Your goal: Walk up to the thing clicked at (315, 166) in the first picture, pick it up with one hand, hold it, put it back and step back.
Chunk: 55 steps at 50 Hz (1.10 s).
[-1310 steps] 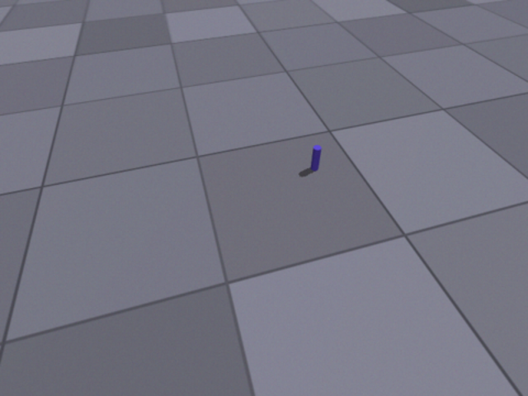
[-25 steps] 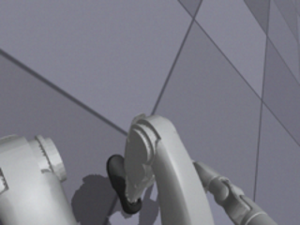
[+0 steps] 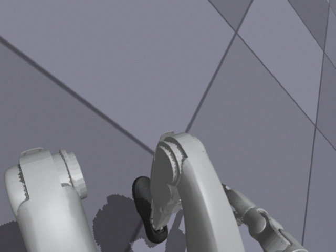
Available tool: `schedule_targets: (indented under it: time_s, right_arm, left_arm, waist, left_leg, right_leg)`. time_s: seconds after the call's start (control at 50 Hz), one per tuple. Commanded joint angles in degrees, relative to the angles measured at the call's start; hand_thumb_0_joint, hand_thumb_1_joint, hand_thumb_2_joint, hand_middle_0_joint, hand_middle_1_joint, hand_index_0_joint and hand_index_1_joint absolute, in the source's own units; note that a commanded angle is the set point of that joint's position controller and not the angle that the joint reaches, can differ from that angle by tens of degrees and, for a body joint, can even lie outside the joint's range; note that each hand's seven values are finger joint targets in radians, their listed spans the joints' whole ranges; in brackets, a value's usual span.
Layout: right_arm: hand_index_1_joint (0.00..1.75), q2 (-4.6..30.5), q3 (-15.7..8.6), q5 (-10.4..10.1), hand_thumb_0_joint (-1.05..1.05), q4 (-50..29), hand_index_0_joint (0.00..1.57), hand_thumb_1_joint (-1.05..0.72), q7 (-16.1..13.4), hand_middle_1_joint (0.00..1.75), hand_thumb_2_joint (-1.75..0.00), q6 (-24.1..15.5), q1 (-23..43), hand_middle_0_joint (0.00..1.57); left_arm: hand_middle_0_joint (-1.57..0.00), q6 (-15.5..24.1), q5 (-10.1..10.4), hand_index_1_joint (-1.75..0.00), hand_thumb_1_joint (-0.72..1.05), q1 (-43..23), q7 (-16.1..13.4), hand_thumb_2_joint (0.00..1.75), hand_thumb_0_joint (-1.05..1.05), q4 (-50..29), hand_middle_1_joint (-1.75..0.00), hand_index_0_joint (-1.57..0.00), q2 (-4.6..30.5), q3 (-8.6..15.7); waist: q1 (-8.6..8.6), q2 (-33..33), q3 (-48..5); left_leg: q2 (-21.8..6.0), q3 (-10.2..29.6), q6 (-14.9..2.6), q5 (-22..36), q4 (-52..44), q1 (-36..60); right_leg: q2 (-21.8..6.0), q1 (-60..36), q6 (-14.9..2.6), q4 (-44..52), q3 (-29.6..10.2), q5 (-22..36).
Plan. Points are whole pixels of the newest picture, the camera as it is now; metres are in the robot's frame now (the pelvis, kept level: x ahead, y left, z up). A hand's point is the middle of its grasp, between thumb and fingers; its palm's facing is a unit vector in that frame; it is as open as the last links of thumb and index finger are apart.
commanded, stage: open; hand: left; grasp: from the side
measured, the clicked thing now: out of the picture +0.40 +0.40 -0.22
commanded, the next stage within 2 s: rise in 0.14 s
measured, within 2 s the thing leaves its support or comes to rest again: neither
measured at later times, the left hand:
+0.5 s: hand out of the picture +0.38 +0.45 -0.14, palm faces +0.58 -0.80 -0.15, open 16.9 cm
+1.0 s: hand out of the picture +0.23 +0.38 +0.05, palm faces +0.41 -0.76 -0.50, open 17.5 cm
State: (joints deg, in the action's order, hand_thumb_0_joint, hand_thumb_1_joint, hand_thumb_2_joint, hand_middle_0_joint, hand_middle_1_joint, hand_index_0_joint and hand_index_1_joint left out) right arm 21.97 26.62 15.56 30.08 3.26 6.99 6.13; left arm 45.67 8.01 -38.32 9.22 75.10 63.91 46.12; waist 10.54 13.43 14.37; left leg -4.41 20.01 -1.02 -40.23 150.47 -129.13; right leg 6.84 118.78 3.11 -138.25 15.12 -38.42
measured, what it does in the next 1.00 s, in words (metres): rises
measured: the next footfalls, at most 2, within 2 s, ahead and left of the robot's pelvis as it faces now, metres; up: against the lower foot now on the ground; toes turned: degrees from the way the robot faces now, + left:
none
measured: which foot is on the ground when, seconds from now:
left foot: down 0.00-1.00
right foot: down 0.00-1.00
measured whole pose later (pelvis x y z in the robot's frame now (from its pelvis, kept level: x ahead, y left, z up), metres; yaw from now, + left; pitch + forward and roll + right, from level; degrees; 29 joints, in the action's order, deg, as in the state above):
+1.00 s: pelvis +0.01 -0.02 +0.15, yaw +12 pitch +32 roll -5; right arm 14.1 1.7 -2.1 30.4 0.0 8.6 -2.0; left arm 0.8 -0.7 -6.5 -2.9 27.6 30.0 22.2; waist 1.5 0.6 -7.7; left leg -4.1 5.5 0.4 -36.4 118.0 -114.2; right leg 2.2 109.4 -0.6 -116.0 4.9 -39.0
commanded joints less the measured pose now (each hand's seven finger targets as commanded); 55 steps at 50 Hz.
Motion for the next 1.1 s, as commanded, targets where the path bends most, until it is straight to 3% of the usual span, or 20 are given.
schedule_targets:
  time_s: [0.0,0.02,0.1,0.14,0.22,0.26,0.28,0.32,0.36,0.4,0.46,0.48,0.54,0.56,0.6,0.66,0.7,0.78,0.94,1.08]
  right_arm:
    - [0.3,19.4,-9.0,-2.2,0.0,-0.6,0.2,-0.88,-1.6,0.3,-0.89,-0.3,-5.2,0.2]
    - [0.3,19.2,-9.3,-2.7,0.0,-0.7,0.2,-0.87,-1.7,0.3,-0.88,-0.7,-5.0,0.2]
    - [0.3,18.2,-9.6,-3.5,0.0,-0.2,0.2,-0.85,-1.9,0.3,-0.88,-1.9,-5.5,0.2]
    - [0.3,17.7,-10.0,-3.4,0.0,0.0,0.2,-0.84,-2.1,0.3,-0.88,-2.3,-5.2,0.2]
    - [0.3,17.6,-9.6,-2.7,0.0,-0.3,0.2,-0.84,-1.8,0.3,-0.88,-2.4,-4.2,0.2]
    - [0.3,17.7,-9.4,-2.2,0.0,-0.4,0.2,-0.89,-1.8,0.3,-0.9,-2.3,-3.9,0.2]
    - [0.3,17.6,-11.7,-4.3,0.0,3.2,0.2,-0.91,-1.7,0.3,-0.91,-1.5,-7.5,0.2]
    - [0.3,17.0,-11.1,-4.3,0.0,0.7,0.2,-0.92,-1.4,0.3,-0.91,-0.8,-7.1,0.2]
    - [0.3,17.0,-11.9,-4.3,0.0,-0.2,0.2,-0.93,-1.2,0.3,-0.91,0.1,-8.2,0.2]
    - [0.3,16.4,-12.3,-4.5,0.0,-0.5,0.2,-0.98,-0.7,0.3,-0.93,0.5,-8.4,0.2]
    - [0.3,15.5,-14.0,-5.3,0.0,-0.2,0.2,-0.9,-0.4,0.3,-0.9,1.5,-9.8,0.2]
    - [0.3,15.3,-15.0,-5.7,0.0,0.1,0.2,-0.9,-0.3,0.3,-0.9,1.8,-10.7,0.2]
    - [0.3,13.3,-17.4,-7.2,0.0,-0.5,0.2,-0.9,0.3,0.3,-0.9,1.8,-11.7,0.2]
    - [0.3,13.6,-18.8,-7.9,0.0,-1.0,0.2,-0.9,0.3,0.3,-0.9,1.7,-11.3,0.2]
    - [0.3,12.9,-21.0,-9.2,0.0,-1.0,0.2,-0.9,0.5,0.3,-0.9,2.3,-12.5,0.2]
    - [0.3,11.7,-24.5,-11.9,0.0,-2.4,0.2,-0.9,0.7,0.3,-0.9,2.8,-13.2,0.2]
    - [0.3,10.3,-26.4,-13.7,0.0,-3.2,0.2,-0.9,0.4,0.3,-0.9,2.9,-13.2,0.2]
    - [0.3,8.1,-29.5,-16.4,0.0,-3.5,0.2,-0.9,-1.0,0.3,-0.9,2.5,-13.9,0.2]
    - [0.3,4.1,-30.2,-17.5,0.0,-5.2,0.2,-0.9,-4.7,0.3,-0.9,-0.7,-13.7,0.2]
    - [0.3,2.2,-30.3,-17.9,0.0,-5.5,0.2,-0.9,-7.5,0.3,-0.9,-4.3,-14.1,0.2]
  left_arm:
    - [-0.28,-1.7,2.9,-0.21,-0.61,-7.5,5.4,0.08,0.0,-8.6,-0.25,-0.32,10.7,-2.1]
    - [-0.26,-2.2,3.8,-0.18,-0.61,-7.6,6.0,0.06,0.0,-8.6,-0.23,-0.31,11.1,-1.3]
    - [-0.29,-2.2,4.2,-0.2,-0.55,-12.1,7.0,0.08,0.0,-8.0,-0.25,-0.34,8.1,-3.7]
    - [-0.3,-1.5,2.9,-0.22,-0.52,-12.1,6.5,0.11,0.0,-8.0,-0.27,-0.35,10.1,-3.2]
    - [-0.2,0.9,0.9,-0.13,-0.54,-14.5,4.6,0.05,0.0,-7.0,-0.17,-0.25,10.0,-4.2]
    - [-0.1,2.2,0.4,-0.06,-0.4,-14.4,3.3,0.04,0.0,-6.1,-0.1,-0.14,10.0,-3.7]
    - [-0.08,-3.8,-6.4,-0.05,-0.44,-10.3,1.7,0.05,0.0,4.7,-0.06,-0.09,19.7,-0.1]
    - [-0.07,-5.8,-6.1,-0.06,-0.48,-18.0,0.5,0.07,0.0,-6.6,-0.06,-0.07,19.0,-1.3]
    - [-0.08,-8.6,-7.7,-0.07,-0.49,-15.0,-0.6,0.07,0.0,-10.4,-0.07,-0.08,22.8,1.7]
    - [-0.1,-12.3,-9.1,-0.09,-0.54,-10.3,-1.4,0.08,0.0,-8.7,-0.09,-0.09,20.1,-0.1]
    - [-0.06,-16.0,-10.2,-0.07,-0.47,-11.5,-3.3,0.1,0.0,-18.6,-0.07,-0.06,23.8,2.1]
    - [-0.06,-17.5,-10.3,-0.07,-0.48,-10.5,-3.5,0.1,0.0,-21.3,-0.07,-0.06,21.7,1.4]
    - [-0.06,-23.1,-10.3,-0.07,-0.49,-1.0,-4.6,0.09,0.0,-19.4,-0.07,-0.06,6.7,-5.4]
    - [-0.07,-24.1,-10.3,-0.07,-0.47,-1.6,-5.3,0.11,0.0,-23.5,-0.07,-0.06,6.8,-4.6]
    - [-0.07,-27.6,-10.2,-0.07,-0.5,6.7,-6.1,0.09,0.0,-23.7,-0.07,-0.06,-0.2,-8.3]
    - [-0.06,-31.8,-9.4,-0.07,-0.51,12.8,-7.8,0.08,0.0,-37.5,-0.07,-0.06,-3.4,-10.0]
    - [-0.06,-34.1,-8.7,-0.06,-0.51,15.4,-8.6,0.08,0.0,-44.7,-0.06,-0.05,-7.2,-12.5]
    - [-0.05,-37.8,-8.5,-0.06,-0.55,17.9,-10.7,0.06,0.0,-54.5,-0.06,-0.05,-9.3,-13.9]
    - [-0.04,-42.3,-8.5,-0.04,-0.61,26.0,-13.8,0.02,0.0,-59.7,-0.04,-0.04,-18.5,-19.2]
    - [-0.04,-45.8,-8.1,-0.04,-0.61,31.9,-15.7,0.01,0.0,-59.1,-0.04,-0.04,-26.3,-24.7]
  waist:
    - [3.71,-29.9,-33.7]
    - [2.99,-29.0,-33.9]
    - [4.76,-26.8,-32.2]
    - [3.17,-27.4,-33.2]
    - [3.46,-30.7,-32.0]
    - [3.35,-30.9,-32.5]
    - [1.1,-34.9,-34.7]
    - [1.38,-39.7,-41.0]
    - [-0.08,-44.2,-47.0]
    - [-0.34,-44.5,-45.3]
    - [-2.53,-46.5,-49.5]
    - [-2.62,-47.0,-49.3]
    - [-2.0,-40.8,-45.9]
    - [-3.14,-39.4,-46.0]
    - [-4.34,-36.1,-47.2]
    - [-7.48,-33.9,-53.2]
    - [-7.56,-30.8,-54.7]
    - [-8.32,-26.3,-55.9]
    - [-8.46,-21.9,-53.8]
    - [-7.58,-19.2,-49.9]
  left_leg:
    - [-3.1,-4.2,1.09,7.6,-20.9,23.6]
    - [-3.0,-4.3,0.9,6.7,-20.8,23.3]
    - [-2.9,-4.0,0.46,3.0,-20.6,21.5]
    - [-2.8,-4.7,0.57,2.6,-20.7,21.9]
    - [-3.0,-4.1,1.4,0.9,-22.4,23.8]
    - [-3.0,-4.2,1.64,2.4,-22.0,24.7]
    - [-2.5,-6.2,1.82,6.1,-24.5,29.2]
    - [-3.0,-6.7,1.98,12.0,-24.1,33.7]
    - [-3.0,-7.3,2.03,17.8,-23.6,39.2]
    - [-3.0,-7.7,2.08,20.5,-23.5,39.4]
    - [-2.5,-8.9,1.73,20.9,-23.2,39.2]
    - [-2.5,-9.1,1.74,20.7,-23.9,39.6]
    - [-1.7,-10.0,1.12,14.5,-25.6,33.1]
    - [-1.4,-10.4,1.02,12.2,-26.7,31.4]
    - [-1.0,-11.0,0.8,9.8,-28.8,31.0]
    - [-0.4,-11.6,0.6,6.7,-33.3,32.9]
    - [0.2,-12.3,0.11,4.5,-35.6,32.4]
    - [0.7,-13.8,-0.5,2.3,-40.7,34.0]
    - [1.3,-15.6,-0.8,-0.7,-51.5,42.0]
    - [1.9,-17.3,-0.83,5.9,-60.3,52.8]
  right_leg:
    - [1.0,-9.9,-3.86,10.5,4.3,9.4]
    - [1.0,-9.6,-3.88,10.8,4.1,8.7]
    - [0.8,-8.5,-3.97,11.1,3.9,6.4]
    - [0.7,-8.4,-4.18,11.1,3.1,5.6]
    - [0.3,-6.7,-4.41,9.9,3.2,4.4]
    - [0.2,-7.1,-4.3,9.7,3.3,5.2]
    - [-0.6,-6.8,-4.75,11.0,2.0,7.2]
    - [-0.6,-8.0,-4.88,10.8,1.7,10.5]
    - [-0.8,-9.8,-4.68,11.0,1.0,13.2]
    - [-1.0,-8.5,-4.84,10.4,0.6,13.9]
    - [-1.1,-10.2,-5.0,11.0,-0.8,14.4]
    - [-1.1,-9.4,-5.07,11.2,-0.9,14.1]
    - [-1.0,-8.4,-5.19,13.3,-1.1,11.2]
    - [-1.1,-7.9,-5.25,13.9,-1.3,9.9]
    - [-1.2,-8.3,-5.04,15.8,-1.6,8.4]
    - [-1.5,-9.2,-5.21,18.8,-3.0,5.7]
    - [-1.7,-10.2,-5.25,21.7,-4.4,4.2]
    - [-2.1,-13.6,-5.43,28.0,-7.7,2.5]
    - [-3.7,-26.8,-5.12,41.6,-11.8,-1.3]
    - [-4.6,-38.2,-4.72,52.7,-13.5,4.1]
